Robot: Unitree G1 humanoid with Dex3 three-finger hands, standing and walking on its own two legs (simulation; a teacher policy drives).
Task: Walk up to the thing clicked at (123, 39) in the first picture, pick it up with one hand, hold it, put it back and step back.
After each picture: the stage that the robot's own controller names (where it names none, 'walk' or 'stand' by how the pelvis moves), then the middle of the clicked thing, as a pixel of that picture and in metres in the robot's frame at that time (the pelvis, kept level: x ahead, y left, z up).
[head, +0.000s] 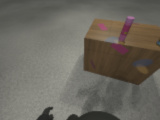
stand; (125, 29) +0.95 -0.30 +0.07
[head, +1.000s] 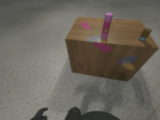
walk; (106, 27) +0.88 -0.05 +0.10
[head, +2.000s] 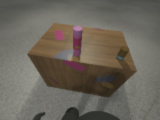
walk; (77, 42) +0.58 +0.19 +0.10
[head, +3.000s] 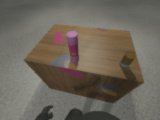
stand; (73, 48) +0.49 +0.18 +0.09
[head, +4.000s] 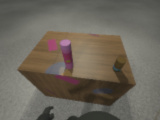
stand; (67, 56) +0.45 +0.22 +0.07
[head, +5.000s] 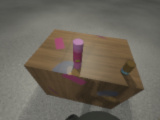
stand; (77, 55) +0.46 +0.16 +0.07
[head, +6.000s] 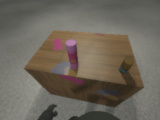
stand; (73, 56) +0.46 +0.17 +0.07
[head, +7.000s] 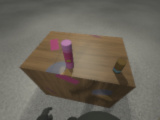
stand; (68, 55) +0.46 +0.21 +0.06
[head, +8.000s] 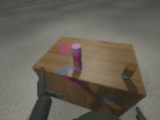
rise first; (77, 59) +0.46 +0.18 +0.07
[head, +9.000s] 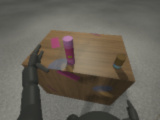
go down; (69, 52) +0.51 +0.19 +0.08
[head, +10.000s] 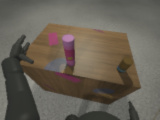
go down; (69, 52) +0.46 +0.17 +0.09
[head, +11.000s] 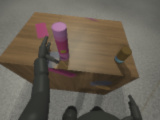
close in; (62, 44) +0.47 +0.18 +0.12
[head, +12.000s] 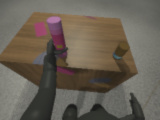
close; (59, 40) +0.50 +0.20 +0.14
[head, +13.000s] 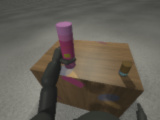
lift; (67, 48) +0.34 +0.16 +0.28
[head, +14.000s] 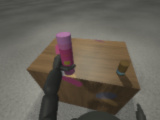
hold; (67, 56) +0.34 +0.17 +0.22
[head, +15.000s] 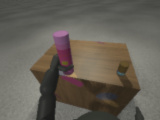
hold; (65, 55) +0.31 +0.17 +0.24
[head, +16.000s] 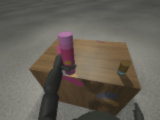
hold; (68, 55) +0.33 +0.16 +0.23
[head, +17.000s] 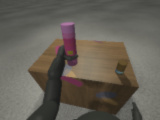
crouch; (70, 46) +0.39 +0.15 +0.26
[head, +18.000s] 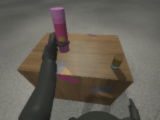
lower; (61, 33) +0.48 +0.19 +0.27
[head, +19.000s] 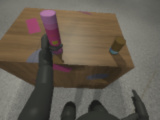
lower; (53, 35) +0.52 +0.20 +0.15
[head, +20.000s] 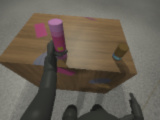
lower; (59, 42) +0.49 +0.19 +0.13
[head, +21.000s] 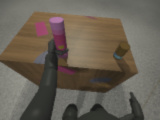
lower; (60, 40) +0.50 +0.19 +0.14
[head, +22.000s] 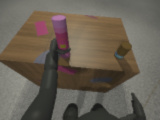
lower; (62, 39) +0.50 +0.18 +0.14
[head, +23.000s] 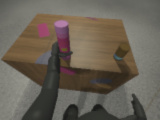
open; (64, 43) +0.48 +0.17 +0.13
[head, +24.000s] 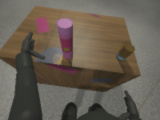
sink last; (66, 42) +0.47 +0.16 +0.13
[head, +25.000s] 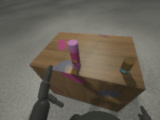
sink last; (75, 56) +0.46 +0.19 +0.09
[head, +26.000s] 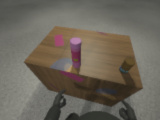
stand; (76, 54) +0.46 +0.16 +0.07
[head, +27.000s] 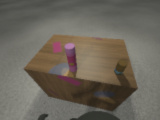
stand; (71, 59) +0.45 +0.19 +0.07
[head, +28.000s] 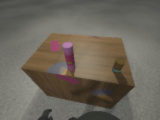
stand; (69, 57) +0.45 +0.20 +0.07
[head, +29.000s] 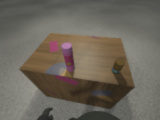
stand; (69, 58) +0.44 +0.20 +0.06
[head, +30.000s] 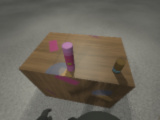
stand; (69, 58) +0.44 +0.20 +0.06
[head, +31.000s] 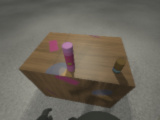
stand; (69, 58) +0.44 +0.20 +0.06
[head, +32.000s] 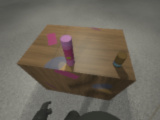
walk; (68, 52) +0.46 +0.21 +0.07
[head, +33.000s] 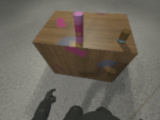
walk; (79, 29) +0.68 +0.17 +0.09
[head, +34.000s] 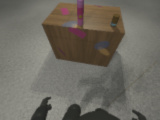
walk; (80, 13) +0.98 +0.24 +0.09
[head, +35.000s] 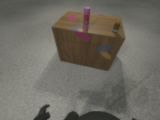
stand; (86, 19) +1.06 +0.18 +0.08
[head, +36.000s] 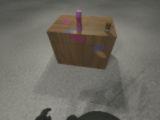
stand; (79, 21) +1.09 +0.23 +0.07
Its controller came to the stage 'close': yes
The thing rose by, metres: 0.19
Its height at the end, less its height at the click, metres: +0.00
